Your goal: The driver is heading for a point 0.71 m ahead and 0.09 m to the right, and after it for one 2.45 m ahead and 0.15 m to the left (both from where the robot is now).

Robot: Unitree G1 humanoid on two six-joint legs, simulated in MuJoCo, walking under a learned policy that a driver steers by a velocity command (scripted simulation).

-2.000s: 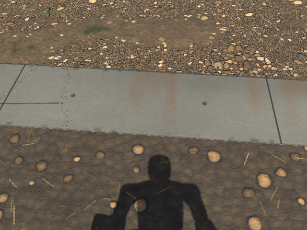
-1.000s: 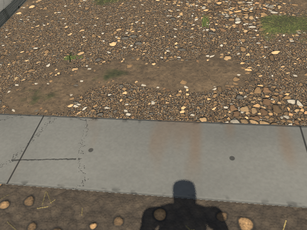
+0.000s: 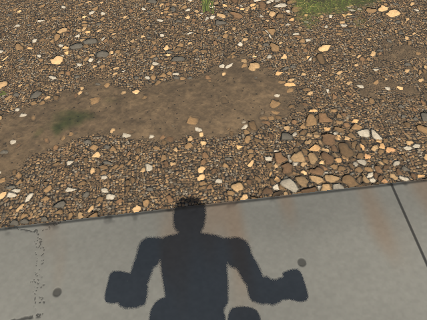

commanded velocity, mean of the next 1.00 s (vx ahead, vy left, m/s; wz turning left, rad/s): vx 0.13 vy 0.00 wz -0.38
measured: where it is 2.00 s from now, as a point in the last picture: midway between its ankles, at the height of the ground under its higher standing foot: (282, 271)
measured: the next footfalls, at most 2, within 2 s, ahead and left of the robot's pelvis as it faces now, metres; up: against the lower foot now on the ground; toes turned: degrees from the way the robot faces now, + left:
left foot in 0.20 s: +0.10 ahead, +0.16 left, +0.00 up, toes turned -12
right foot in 0.64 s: +0.14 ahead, -0.13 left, +0.00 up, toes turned -21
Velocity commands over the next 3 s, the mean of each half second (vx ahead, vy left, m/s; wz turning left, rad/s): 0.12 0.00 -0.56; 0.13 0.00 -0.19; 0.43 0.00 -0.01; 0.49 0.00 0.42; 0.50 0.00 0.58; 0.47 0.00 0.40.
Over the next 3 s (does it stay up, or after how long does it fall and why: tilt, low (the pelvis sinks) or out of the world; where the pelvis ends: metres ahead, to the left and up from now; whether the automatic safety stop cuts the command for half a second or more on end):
stays up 1.20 -0.07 -0.11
